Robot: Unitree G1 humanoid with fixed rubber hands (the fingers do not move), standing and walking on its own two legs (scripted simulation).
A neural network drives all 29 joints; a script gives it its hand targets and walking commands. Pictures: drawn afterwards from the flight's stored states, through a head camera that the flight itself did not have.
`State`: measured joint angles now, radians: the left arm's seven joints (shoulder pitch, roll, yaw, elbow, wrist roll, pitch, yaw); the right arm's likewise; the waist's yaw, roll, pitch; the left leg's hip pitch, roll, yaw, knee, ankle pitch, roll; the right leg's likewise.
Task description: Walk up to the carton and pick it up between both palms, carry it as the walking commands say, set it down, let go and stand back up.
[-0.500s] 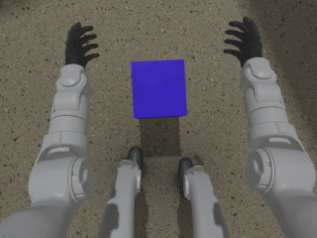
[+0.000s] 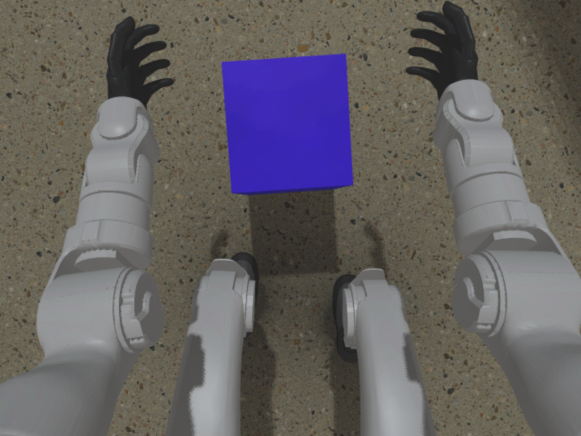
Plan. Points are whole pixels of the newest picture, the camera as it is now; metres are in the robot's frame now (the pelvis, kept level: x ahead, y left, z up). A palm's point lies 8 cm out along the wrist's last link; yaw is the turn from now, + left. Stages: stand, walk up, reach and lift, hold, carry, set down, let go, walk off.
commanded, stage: reach and lift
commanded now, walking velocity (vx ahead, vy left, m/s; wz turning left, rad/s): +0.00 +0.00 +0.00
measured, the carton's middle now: (287, 137) +0.50 +0.04 -0.42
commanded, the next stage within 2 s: none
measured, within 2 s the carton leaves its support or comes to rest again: neither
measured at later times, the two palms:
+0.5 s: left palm (174, 125) +0.49 +0.22 -0.28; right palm (406, 114) +0.52 -0.15 -0.28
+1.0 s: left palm (187, 130) +0.49 +0.21 -0.34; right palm (396, 127) +0.51 -0.16 -0.35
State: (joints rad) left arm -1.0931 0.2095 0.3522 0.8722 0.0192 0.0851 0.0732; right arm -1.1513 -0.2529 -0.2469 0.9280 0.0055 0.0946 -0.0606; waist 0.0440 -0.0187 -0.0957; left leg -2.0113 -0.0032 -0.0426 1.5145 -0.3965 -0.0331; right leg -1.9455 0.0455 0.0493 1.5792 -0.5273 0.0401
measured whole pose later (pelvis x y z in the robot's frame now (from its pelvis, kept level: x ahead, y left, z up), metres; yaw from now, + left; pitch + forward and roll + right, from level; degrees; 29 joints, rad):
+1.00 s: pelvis -0.03 +0.00 -0.17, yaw +0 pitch +39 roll +1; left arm -1.39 0.35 0.20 1.16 -0.21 -0.01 0.10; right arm -1.41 -0.37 0.01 1.08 0.22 0.04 -0.12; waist 0.05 0.00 0.32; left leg -2.32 0.00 -0.04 2.12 -0.49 -0.05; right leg -2.26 0.08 0.06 2.21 -0.63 0.06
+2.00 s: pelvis -0.03 +0.00 -0.17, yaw -1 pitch +37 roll +1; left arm -1.44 0.28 0.24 1.14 -0.10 0.10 0.10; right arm -1.48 -0.22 -0.18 1.11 0.00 0.12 -0.11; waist 0.06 -0.01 0.35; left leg -2.29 -0.01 -0.04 2.14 -0.49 -0.06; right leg -2.24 0.10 0.06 2.22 -0.62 0.06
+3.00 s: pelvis -0.03 +0.01 -0.12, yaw -3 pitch +45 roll -1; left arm -1.20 0.09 0.44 0.71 0.14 0.34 0.11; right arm -1.28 -0.09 -0.37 0.81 -0.14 0.27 -0.09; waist 0.05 -0.04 0.05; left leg -2.27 -0.07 -0.09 1.97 -0.49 -0.08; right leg -2.22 0.13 0.08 2.02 -0.59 0.08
